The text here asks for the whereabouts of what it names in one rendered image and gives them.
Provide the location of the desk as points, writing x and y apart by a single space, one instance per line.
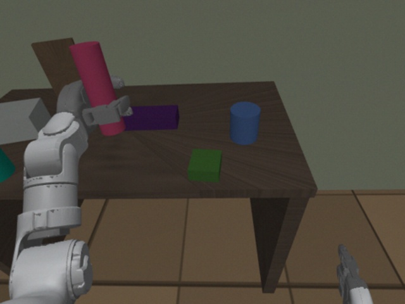
152 164

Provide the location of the right robot hand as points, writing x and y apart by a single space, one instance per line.
352 288

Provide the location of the left robot arm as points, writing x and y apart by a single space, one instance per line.
53 273

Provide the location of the left robot hand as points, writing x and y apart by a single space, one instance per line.
73 97

